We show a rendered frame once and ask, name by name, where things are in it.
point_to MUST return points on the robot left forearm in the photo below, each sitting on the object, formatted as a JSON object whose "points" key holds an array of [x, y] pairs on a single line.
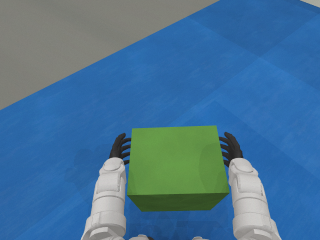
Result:
{"points": [[107, 213]]}

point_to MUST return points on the robot right hand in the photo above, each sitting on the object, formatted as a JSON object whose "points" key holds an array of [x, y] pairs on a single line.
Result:
{"points": [[233, 148]]}

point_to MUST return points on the robot right forearm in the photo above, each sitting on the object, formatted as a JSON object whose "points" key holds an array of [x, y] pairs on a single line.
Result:
{"points": [[251, 213]]}

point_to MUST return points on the robot left hand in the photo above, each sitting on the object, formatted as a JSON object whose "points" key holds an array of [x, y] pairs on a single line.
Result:
{"points": [[117, 148]]}

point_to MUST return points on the carton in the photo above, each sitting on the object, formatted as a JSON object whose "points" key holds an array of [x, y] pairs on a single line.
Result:
{"points": [[176, 169]]}

